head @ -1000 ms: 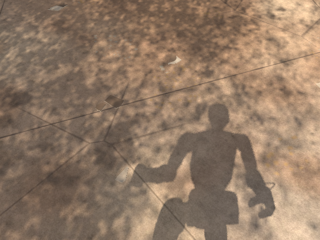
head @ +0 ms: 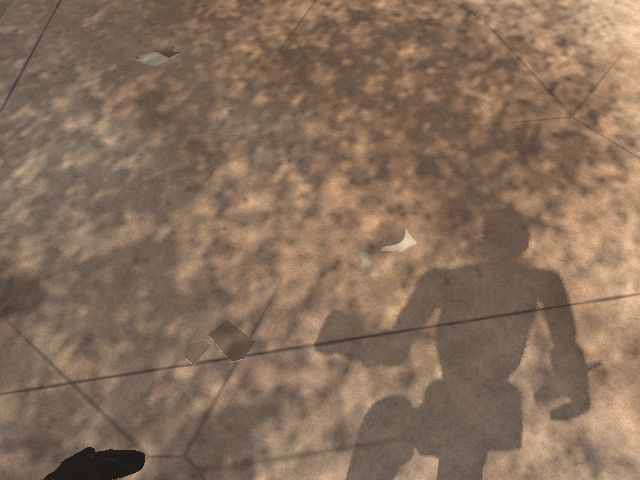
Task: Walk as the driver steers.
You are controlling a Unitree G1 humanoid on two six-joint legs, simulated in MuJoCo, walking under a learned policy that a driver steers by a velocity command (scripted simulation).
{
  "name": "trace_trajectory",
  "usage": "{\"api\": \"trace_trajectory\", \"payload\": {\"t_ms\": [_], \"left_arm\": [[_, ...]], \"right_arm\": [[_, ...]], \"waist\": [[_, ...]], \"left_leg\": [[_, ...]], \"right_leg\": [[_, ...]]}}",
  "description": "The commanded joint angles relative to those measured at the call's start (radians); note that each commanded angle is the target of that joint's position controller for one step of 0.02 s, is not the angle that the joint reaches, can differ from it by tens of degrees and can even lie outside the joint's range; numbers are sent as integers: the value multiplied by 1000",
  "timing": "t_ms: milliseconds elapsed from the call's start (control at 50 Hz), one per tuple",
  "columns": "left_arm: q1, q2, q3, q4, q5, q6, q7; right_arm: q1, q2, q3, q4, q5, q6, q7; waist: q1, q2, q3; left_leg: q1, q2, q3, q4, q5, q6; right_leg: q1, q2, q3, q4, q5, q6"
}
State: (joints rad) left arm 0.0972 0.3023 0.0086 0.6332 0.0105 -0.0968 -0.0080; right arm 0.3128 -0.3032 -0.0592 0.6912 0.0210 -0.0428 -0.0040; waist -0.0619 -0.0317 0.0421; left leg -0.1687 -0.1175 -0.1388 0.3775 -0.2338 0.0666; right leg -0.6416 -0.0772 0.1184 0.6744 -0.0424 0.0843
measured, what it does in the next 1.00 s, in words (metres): walks ahead: right foot, then left foot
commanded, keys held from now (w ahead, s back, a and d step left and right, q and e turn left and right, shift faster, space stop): w+q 0.24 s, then w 0.36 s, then w+e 0.40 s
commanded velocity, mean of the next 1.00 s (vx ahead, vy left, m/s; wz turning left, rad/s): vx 0.50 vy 0.00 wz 0.14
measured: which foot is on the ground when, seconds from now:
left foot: down 0.00-0.12, up 0.14-0.60, down 0.62-1.00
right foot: up 0.00-0.10, down 0.12-0.64, up 0.66-1.00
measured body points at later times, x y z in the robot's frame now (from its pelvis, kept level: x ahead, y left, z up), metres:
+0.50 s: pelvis +0.26 -0.04 +0.00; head +0.29 -0.03 +0.45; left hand +0.19 +0.24 -0.12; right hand +0.54 -0.20 -0.08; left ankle +0.37 +0.15 -0.70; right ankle +0.21 -0.16 -0.74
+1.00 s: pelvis +0.51 +0.06 +0.00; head +0.53 +0.07 +0.45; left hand +0.64 +0.34 -0.10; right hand +0.58 -0.21 -0.12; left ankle +0.42 +0.14 -0.74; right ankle +0.70 -0.07 -0.69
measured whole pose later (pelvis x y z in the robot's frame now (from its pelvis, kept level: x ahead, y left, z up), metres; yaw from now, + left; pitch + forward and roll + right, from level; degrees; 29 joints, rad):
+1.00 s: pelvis +0.51 +0.06 +0.00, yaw +6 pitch +0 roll +3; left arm 0.16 0.29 0.06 0.76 -0.02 -0.04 -0.02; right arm 0.33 -0.27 -0.07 0.82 -0.01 -0.09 0.00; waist -0.06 -0.05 0.03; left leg 0.03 -0.04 0.20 0.21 -0.25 0.04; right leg -0.69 -0.10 0.06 0.78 0.03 0.01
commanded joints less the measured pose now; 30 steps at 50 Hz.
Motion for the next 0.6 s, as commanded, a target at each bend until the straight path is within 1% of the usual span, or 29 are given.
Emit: {"api": "trace_trajectory", "payload": {"t_ms": [20, 60, 80, 100, 120, 140, 160, 180, 200, 220, 240, 260, 280, 300, 340, 360, 400, 460, 500, 520, 560, 580, 600], "left_arm": [[-48, 95, 32, -70, -17, -18, -3], [-23, 124, 52, -67, -22, -24, -4], [21, 132, 62, -56, -23, -27, -3], [94, 147, 76, -41, -19, -30, 1], [217, 195, 93, -36, -2, -34, 9], [297, 288, 115, -11, 17, -20, 8], [304, 230, 108, -5, -1, -14, -1], [262, 163, 91, -18, -8, -10, 2], [218, 134, 81, -18, -2, -6, 4], [188, 108, 73, -13, 3, -2, 5], [172, 92, 67, -5, 8, -3, 9], [174, 83, 66, 7, 7, -8, 9], [184, 78, 66, 22, 3, -12, 7], [195, 83, 68, 37, -1, -17, 4], [210, 107, 77, 63, -5, -21, 1], [211, 116, 80, 73, -7, -19, 0], [207, 130, 82, 91, -15, -13, 0], [243, 152, 85, 127, -28, -1, 2], [283, 164, 86, 154, -34, 8, 1], [296, 169, 88, 166, -37, 13, 1], [302, 182, 91, 184, -44, 26, 3], [294, 193, 93, 188, -46, 31, 6], [278, 197, 93, 191, -49, 36, 9]], "right_arm": [[16, -170, -51, -48, 11, -3, -11], [12, -161, -50, -47, 8, 0, -11], [1, -150, -48, -50, 5, 3, -10], [4, -117, -37, -53, 1, 2, -7], [16, -45, -13, -67, -9, -2, -1], [143, 22, 10, -102, 8, -13, 2], [148, -73, -5, -88, 27, -13, -2], [56, -137, -24, -89, 23, -6, -5], [-9, -144, -29, -99, 7, 1, -8], [-44, -133, -30, -110, -3, 2, -6], [-49, -118, -32, -115, 1, 5, -1], [-45, -97, -28, -114, 5, 8, 3], [-43, -73, -23, -110, 5, 11, 4], [-50, -55, -18, -110, 3, 13, 5], [-91, -32, -8, -120, -4, 12, 6], [-113, -26, -4, -123, -7, 9, 8], [-161, -17, 4, -126, -9, -2, 19], [-263, -3, 16, -143, -6, -18, 36], [-317, -7, 16, -160, 0, -23, 44], [-336, -14, 15, -168, 3, -25, 47], [-345, -34, 7, -178, 1, -28, 53], [-309, -52, -2, -170, -2, -29, 53], [-214, -77, -18, -143, -8, -29, 49]], "waist": [[4, 125, -61], [29, 149, -67], [58, 157, -73], [97, 154, -101], [150, 56, -208], [99, -263, -327], [113, -252, -291], [140, -138, -175], [136, -69, -110], [123, -57, -64], [104, -83, -42], [98, -99, -36], [94, -97, -35], [92, -85, -29], [92, -56, -15], [94, -45, -14], [103, -39, -9], [138, -35, 12], [154, -39, 24], [153, -45, 30], [134, -58, 27], [102, -66, 1], [39, -60, -60]], "left_leg": [[-117, 202, -185, -64, 79, 135], [-64, 232, -250, 4, 35, 110], [-63, 227, -264, 50, 28, 93], [-84, 194, -247, 132, 32, 64], [-161, 131, -173, 386, -57, 24], [-468, 3, -29, 728, -376, -39], [-624, 75, -34, 900, -343, -57], [-655, 113, -29, 954, -244, -63], [-630, 144, 2, 943, -168, -68], [-606, 169, 2, 899, -116, -69], [-566, 194, 5, 866, -83, -70], [-532, 201, 16, 836, -66, -69], [-519, 198, 25, 809, -62, -70], [-519, 196, 26, 770, -57, -70], [-546, 194, 22, 665, -25, -74], [-552, 197, 25, 603, 11, -76], [-531, 201, 53, 472, 104, -75], [-467, 192, 114, 311, 204, -71], [-443, 179, 132, 247, 204, -59], [-437, 174, 135, 222, 185, -48], [-401, 158, 147, 174, 128, -17], [-328, 136, 163, 148, 110, 2], [-174, 107, 190, 103, 140, 28]], "right_leg": [[231, 72, -42, -118, 95, -2], [265, 67, -26, -145, 23, -33], [322, 68, -36, -167, -12, -55], [430, 53, -42, -191, -38, -84], [628, -94, 99, -207, -128, -147], [913, -323, 556, -322, -364, -303], [901, -361, 745, -391, -633, -328], [806, -315, 597, -404, -630, -288], [704, -268, 436, -397, -473, -258], [624, -222, 319, -408, -334, -250], [571, -191, 232, -428, -245, -240], [539, -168, 178, -451, -199, -241], [529, -160, 140, -467, -156, -253], [523, -161, 113, -482, -118, -266], [540, -177, 75, -506, -39, -292], [554, -180, 53, -513, -6, -298], [568, -167, -5, -522, 40, -292], [569, -149, -69, -522, 70, -275], [601, -166, -73, -514, 85, -269], [627, -180, -71, -505, 105, -265], [677, -201, -73, -466, 197, -250], [689, -197, -88, -412, 331, -238], [672, -171, -128, -296, 485, -216]]}}
Velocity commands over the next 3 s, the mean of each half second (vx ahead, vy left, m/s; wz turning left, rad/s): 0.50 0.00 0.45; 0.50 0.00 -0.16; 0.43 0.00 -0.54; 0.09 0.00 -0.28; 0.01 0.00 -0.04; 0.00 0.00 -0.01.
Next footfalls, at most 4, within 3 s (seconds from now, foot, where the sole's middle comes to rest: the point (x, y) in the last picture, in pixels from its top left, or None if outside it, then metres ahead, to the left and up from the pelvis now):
0.12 right None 0.25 -0.16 -0.78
0.62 left None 0.46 0.15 -0.78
1.16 right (326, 332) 0.78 -0.04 -0.78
1.62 left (264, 248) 1.04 0.10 -0.78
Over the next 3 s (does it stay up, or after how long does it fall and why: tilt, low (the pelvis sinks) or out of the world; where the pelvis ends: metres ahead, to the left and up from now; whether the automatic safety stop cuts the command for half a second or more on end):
stays up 0.92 -0.01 0.00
